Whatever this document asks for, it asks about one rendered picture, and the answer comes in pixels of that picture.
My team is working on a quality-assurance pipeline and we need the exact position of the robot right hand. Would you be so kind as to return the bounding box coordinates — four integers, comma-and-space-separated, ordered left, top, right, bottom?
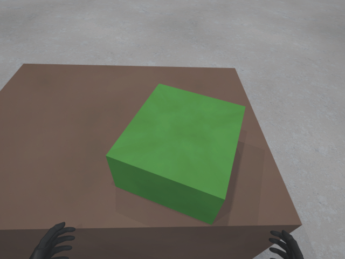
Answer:
269, 230, 304, 259

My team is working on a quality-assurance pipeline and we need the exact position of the carton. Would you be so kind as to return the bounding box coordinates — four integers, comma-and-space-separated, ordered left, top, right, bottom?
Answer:
106, 84, 245, 225

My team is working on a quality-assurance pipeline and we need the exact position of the robot left hand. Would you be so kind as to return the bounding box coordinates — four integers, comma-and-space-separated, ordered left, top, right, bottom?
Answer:
29, 222, 75, 259

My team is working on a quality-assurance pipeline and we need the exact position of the pedestal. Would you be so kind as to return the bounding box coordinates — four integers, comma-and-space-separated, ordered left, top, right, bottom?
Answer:
0, 64, 302, 259

